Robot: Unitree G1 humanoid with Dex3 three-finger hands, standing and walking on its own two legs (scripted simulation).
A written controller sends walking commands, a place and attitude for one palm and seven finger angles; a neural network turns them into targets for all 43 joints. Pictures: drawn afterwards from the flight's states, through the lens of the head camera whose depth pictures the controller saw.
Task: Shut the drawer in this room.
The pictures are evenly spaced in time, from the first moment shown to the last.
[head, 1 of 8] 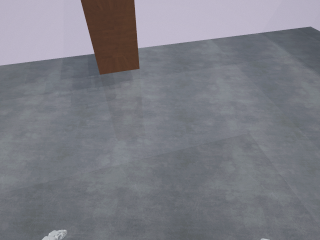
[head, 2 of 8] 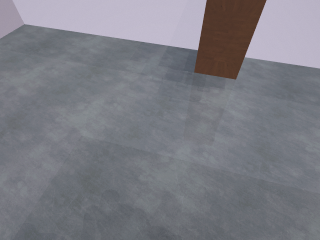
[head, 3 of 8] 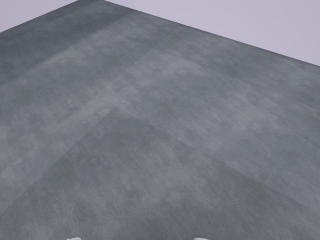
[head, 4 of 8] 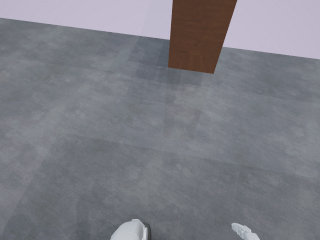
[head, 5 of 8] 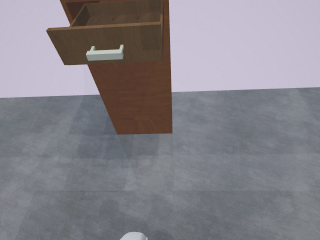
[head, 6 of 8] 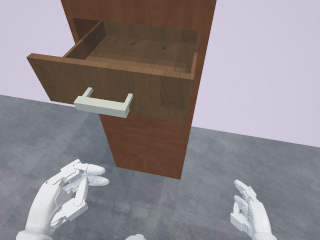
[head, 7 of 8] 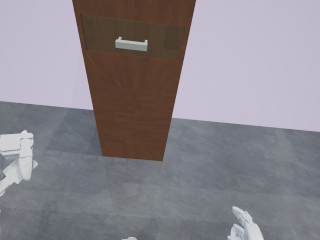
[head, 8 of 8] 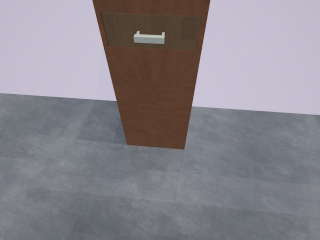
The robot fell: no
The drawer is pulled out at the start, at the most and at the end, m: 0.22 0.22 0.00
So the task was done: yes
